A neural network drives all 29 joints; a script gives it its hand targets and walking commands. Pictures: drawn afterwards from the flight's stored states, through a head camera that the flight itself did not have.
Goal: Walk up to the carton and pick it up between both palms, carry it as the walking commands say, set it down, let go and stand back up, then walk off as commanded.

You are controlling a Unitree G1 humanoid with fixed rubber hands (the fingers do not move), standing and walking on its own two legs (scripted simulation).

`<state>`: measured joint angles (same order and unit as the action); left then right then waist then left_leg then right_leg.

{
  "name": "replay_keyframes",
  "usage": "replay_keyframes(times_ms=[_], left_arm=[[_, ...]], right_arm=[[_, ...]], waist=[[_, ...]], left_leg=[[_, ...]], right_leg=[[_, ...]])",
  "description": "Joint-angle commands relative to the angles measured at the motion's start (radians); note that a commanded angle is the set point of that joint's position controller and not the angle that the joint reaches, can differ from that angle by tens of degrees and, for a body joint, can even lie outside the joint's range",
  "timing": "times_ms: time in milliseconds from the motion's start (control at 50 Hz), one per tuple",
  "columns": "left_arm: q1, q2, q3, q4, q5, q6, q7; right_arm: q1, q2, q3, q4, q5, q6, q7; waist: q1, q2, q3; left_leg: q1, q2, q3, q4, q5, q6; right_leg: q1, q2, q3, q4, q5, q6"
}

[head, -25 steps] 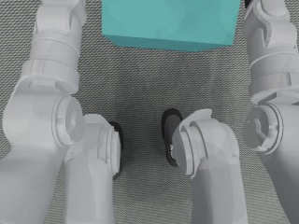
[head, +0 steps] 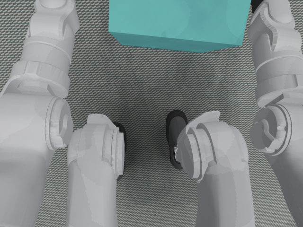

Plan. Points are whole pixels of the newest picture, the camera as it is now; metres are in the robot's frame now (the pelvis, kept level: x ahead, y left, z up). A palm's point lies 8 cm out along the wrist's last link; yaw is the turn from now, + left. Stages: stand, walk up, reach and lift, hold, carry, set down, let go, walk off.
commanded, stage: set down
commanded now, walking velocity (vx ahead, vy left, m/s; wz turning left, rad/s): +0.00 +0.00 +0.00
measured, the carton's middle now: out of the picture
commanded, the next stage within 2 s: let go in 1.52 s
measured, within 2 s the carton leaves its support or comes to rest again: neither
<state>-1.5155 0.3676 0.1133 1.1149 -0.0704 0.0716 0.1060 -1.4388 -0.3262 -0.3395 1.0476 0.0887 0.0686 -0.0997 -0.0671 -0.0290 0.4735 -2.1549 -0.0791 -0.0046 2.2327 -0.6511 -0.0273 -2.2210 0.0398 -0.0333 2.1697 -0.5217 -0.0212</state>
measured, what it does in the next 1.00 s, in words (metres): rises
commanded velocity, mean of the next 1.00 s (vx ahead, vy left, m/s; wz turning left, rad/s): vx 0.00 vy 0.00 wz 0.00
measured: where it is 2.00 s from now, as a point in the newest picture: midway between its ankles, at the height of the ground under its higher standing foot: (146, 155)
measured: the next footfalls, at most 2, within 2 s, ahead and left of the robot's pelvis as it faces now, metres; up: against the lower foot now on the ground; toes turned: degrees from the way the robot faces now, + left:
none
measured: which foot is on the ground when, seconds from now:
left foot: down 0.00-1.00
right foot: down 0.00-1.00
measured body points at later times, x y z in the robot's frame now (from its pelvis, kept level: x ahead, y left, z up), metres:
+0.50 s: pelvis -0.01 +0.00 +0.00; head +0.36 +0.00 +0.24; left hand +0.60 +0.13 -0.14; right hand +0.55 -0.26 -0.13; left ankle +0.10 +0.11 -0.34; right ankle +0.13 -0.10 -0.34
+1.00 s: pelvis -0.02 +0.01 +0.11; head +0.35 +0.00 +0.36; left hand +0.60 +0.14 +0.02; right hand +0.56 -0.25 +0.02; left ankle +0.10 +0.11 -0.34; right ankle +0.13 -0.10 -0.34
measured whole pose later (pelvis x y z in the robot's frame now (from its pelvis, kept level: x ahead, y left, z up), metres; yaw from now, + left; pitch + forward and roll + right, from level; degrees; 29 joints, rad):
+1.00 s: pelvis -0.02 +0.01 +0.11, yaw +1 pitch +28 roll +0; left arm -1.48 0.41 0.09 0.62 -0.15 0.45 0.14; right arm -1.45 -0.42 -0.33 0.69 0.16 0.41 -0.11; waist -0.08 0.00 0.52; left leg -1.79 -0.09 -0.02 1.87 -0.56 0.00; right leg -1.83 0.03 -0.01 1.81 -0.47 -0.01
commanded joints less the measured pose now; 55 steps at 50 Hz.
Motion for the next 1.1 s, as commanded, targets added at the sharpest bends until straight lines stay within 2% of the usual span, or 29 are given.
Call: replay_keyframes(times_ms=[0,80,140,160,200,260,280,320,340,360,380,440,460,480,520,560,640,680,700,720,740,780,840,920,940,980,1000,1020,1080], left_arm=[[-0.308,0.123,-0.076,-0.074,-0.133,0.009,-0.011],[-0.352,0.131,-0.101,-0.071,-0.123,0.018,-0.023],[-0.328,0.198,-0.026,-0.125,-0.107,0.008,-0.007],[-0.356,0.210,-0.047,-0.171,-0.109,0.006,0.000],[-0.323,0.185,-0.075,-0.192,-0.108,0.011,0.004],[-0.368,0.228,-0.053,-0.516,-0.138,0.040,0.041],[-0.350,0.241,-0.063,-0.533,-0.117,0.059,0.048],[-0.315,0.211,-0.085,-0.391,-0.150,0.126,0.056],[-0.248,0.185,-0.073,-0.182,-0.142,0.159,0.051],[-0.243,0.198,-0.075,-0.309,-0.140,0.176,0.058],[-0.255,0.233,-0.042,-0.224,-0.119,0.192,0.055],[-0.218,0.227,-0.013,-0.408,-0.138,0.216,0.048],[-0.287,0.250,-0.001,-0.599,-0.117,0.208,0.061],[-0.332,0.226,-0.048,-0.599,-0.152,0.229,0.058],[-0.330,0.273,-0.012,-0.667,-0.124,0.246,0.053],[-0.320,0.259,0.002,-0.541,-0.120,0.276,0.039],[-0.311,0.230,-0.010,-0.530,-0.111,0.321,0.028],[-0.278,0.256,0.030,-0.508,-0.062,0.326,0.030],[-0.278,0.233,-0.003,-0.554,-0.078,0.322,0.030],[-0.277,0.274,0.018,-0.576,-0.048,0.326,0.033],[-0.293,0.238,-0.005,-0.544,-0.094,0.336,0.029],[-0.233,0.229,0.023,-0.607,-0.082,0.335,0.028],[-0.290,0.228,0.003,-0.695,-0.096,0.351,0.030],[-0.198,0.216,-0.005,-0.553,-0.119,0.387,0.020],[-0.246,0.244,0.010,-0.584,-0.078,0.389,0.017],[-0.200,0.239,0.005,-0.508,-0.081,0.400,0.005],[-0.216,0.281,0.035,-0.674,-0.044,0.393,0.013],[-0.267,0.292,0.027,-0.636,-0.099,0.398,0.014],[-0.300,0.294,0.023,-0.716,-0.064,0.401,0.012]], right_arm=[[-0.319,-0.306,0.076,-0.022,0.024,-0.033,-0.005],[-0.320,-0.267,0.069,0.020,0.031,-0.011,0.007],[-0.308,-0.273,0.084,-0.067,0.044,-0.025,0.009],[-0.286,-0.317,0.039,-0.092,0.018,-0.027,0.001],[-0.257,-0.299,0.026,-0.063,0.036,-0.018,-0.003],[-0.343,-0.420,0.006,-0.456,0.056,-0.010,-0.033],[-0.308,-0.397,-0.004,-0.457,0.089,0.019,-0.044],[-0.350,-0.376,0.053,-0.435,0.130,0.067,-0.048],[-0.325,-0.389,0.041,-0.309,0.087,0.090,-0.046],[-0.281,-0.316,0.076,-0.376,0.126,0.114,-0.046],[-0.310,-0.364,0.075,-0.320,0.081,0.129,-0.045],[-0.251,-0.349,0.091,-0.462,0.099,0.153,-0.038],[-0.270,-0.315,0.105,-0.551,0.141,0.168,-0.041],[-0.274,-0.274,0.143,-0.424,0.147,0.195,-0.030],[-0.257,-0.344,0.109,-0.508,0.141,0.217,-0.033],[-0.289,-0.326,0.113,-0.448,0.119,0.242,-0.019],[-0.309,-0.370,0.038,-0.483,0.072,0.274,-0.030],[-0.300,-0.331,0.075,-0.493,0.114,0.280,-0.009],[-0.304,-0.372,0.050,-0.539,0.101,0.270,-0.003],[-0.282,-0.362,0.047,-0.545,0.102,0.282,-0.006],[-0.281,-0.385,0.020,-0.503,0.073,0.282,-0.008],[-0.274,-0.389,0.026,-0.643,0.081,0.277,0.000],[-0.274,-0.371,0.070,-0.639,0.114,0.309,0.004],[-0.196,-0.423,0.046,-0.514,0.056,0.340,0.021],[-0.212,-0.339,0.062,-0.590,0.105,0.346,0.022],[-0.223,-0.371,0.057,-0.561,0.099,0.357,0.020],[-0.186,-0.377,0.051,-0.627,0.088,0.362,0.018],[-0.215,-0.346,0.084,-0.569,0.107,0.370,0.021],[-0.248,-0.351,0.067,-0.608,0.126,0.386,0.025]], waist=[[-0.088,0.115,-1.252],[-0.044,0.178,-1.251],[-0.015,0.114,-1.326],[-0.089,0.120,-1.461],[-0.058,0.181,-1.426],[-0.110,0.130,-2.006],[-0.068,0.184,-2.063],[-0.043,0.113,-1.939],[-0.073,0.078,-1.771],[-0.031,0.098,-1.910],[-0.037,0.055,-1.770],[-0.062,0.022,-1.942],[-0.030,0.093,-2.022],[-0.043,0.108,-2.001],[-0.043,0.112,-2.076],[-0.053,0.047,-1.894],[-0.111,0.120,-1.934],[-0.012,0.126,-1.969],[-0.074,0.178,-2.006],[-0.039,0.140,-2.114],[-0.120,0.137,-2.020],[-0.067,0.117,-2.140],[-0.063,0.132,-2.246],[-0.128,0.055,-2.169],[-0.081,0.079,-2.165],[-0.082,0.099,-2.117],[-0.055,0.122,-2.245],[-0.065,0.065,-2.230],[-0.042,0.111,-2.231]], left_leg=[[0.323,0.037,0.004,-0.142,0.294,-0.018],[0.360,0.040,0.000,-0.161,0.278,-0.020],[0.372,0.033,0.006,-0.150,0.329,-0.003],[0.448,0.036,0.001,-0.131,0.358,-0.019],[0.427,0.027,0.018,-0.172,0.343,-0.017],[0.777,0.009,0.023,-0.157,0.561,-0.018],[0.797,0.008,0.045,-0.177,0.532,-0.021],[0.727,0.020,0.047,-0.220,0.411,-0.001],[0.628,0.022,0.053,-0.246,0.267,0.005],[0.700,0.013,0.055,-0.263,0.327,0.016],[0.585,0.014,0.071,-0.290,0.211,0.020],[0.714,0.000,0.047,-0.331,0.293,0.024],[0.735,0.000,0.085,-0.305,0.324,0.014],[0.737,-0.006,0.075,-0.356,0.310,0.017],[0.784,-0.002,0.088,-0.343,0.316,0.015],[0.649,0.007,0.073,-0.389,0.228,0.029],[0.726,-0.002,0.076,-0.453,0.184,0.019],[0.818,-0.010,0.065,-0.493,0.262,0.027],[0.874,-0.012,0.069,-0.488,0.304,0.017],[0.891,-0.016,0.075,-0.511,0.346,0.022],[0.867,-0.017,0.062,-0.522,0.286,0.016],[0.934,-0.019,0.058,-0.542,0.398,0.024],[1.019,-0.017,0.061,-0.586,0.414,0.014],[0.996,-0.019,0.046,-0.660,0.390,0.015],[1.059,-0.008,0.041,-0.692,0.395,0.031],[1.004,-0.012,0.063,-0.713,0.382,0.024],[1.117,-0.017,0.053,-0.756,0.469,0.024],[1.078,-0.016,0.052,-0.754,0.405,0.022],[1.125,-0.004,0.054,-0.832,0.381,0.023]], right_leg=[[0.662,-0.020,0.041,-0.076,0.364,0.035],[0.621,-0.026,0.042,-0.092,0.301,0.030],[0.698,-0.011,0.047,-0.087,0.373,0.035],[0.772,-0.016,0.043,-0.080,0.428,0.039],[0.736,-0.010,0.030,-0.092,0.416,0.033],[1.004,0.010,-0.001,-0.094,0.596,0.030],[1.032,0.013,-0.012,-0.104,0.580,0.036],[0.959,0.007,-0.032,-0.147,0.449,0.035],[0.934,0.002,-0.040,-0.167,0.328,0.036],[1.055,0.003,-0.016,-0.177,0.394,0.038],[0.977,0.005,-0.033,-0.197,0.277,0.039],[1.084,0.006,-0.035,-0.249,0.350,0.035],[1.123,0.006,-0.011,-0.261,0.411,0.033],[1.144,0.013,-0.018,-0.258,0.421,0.027],[1.144,0.012,-0.011,-0.295,0.417,0.022],[1.100,0.013,-0.012,-0.324,0.346,0.031],[1.131,0.010,-0.013,-0.409,0.290,0.015],[1.082,0.017,-0.029,-0.418,0.312,0.022],[1.094,0.023,-0.019,-0.428,0.366,0.018],[1.206,0.032,-0.013,-0.448,0.431,0.027],[1.139,0.033,-0.033,-0.459,0.364,0.018],[1.216,0.029,-0.023,-0.472,0.475,0.017],[1.301,0.037,-0.014,-0.515,0.494,0.017],[1.284,0.038,-0.031,-0.584,0.473,0.021],[1.274,0.041,-0.032,-0.635,0.434,0.021],[1.343,0.033,-0.006,-0.667,0.465,0.022],[1.408,0.040,0.006,-0.687,0.546,0.019],[1.432,0.036,-0.005,-0.692,0.497,0.022],[1.453,0.044,-0.009,-0.742,0.485,0.024]])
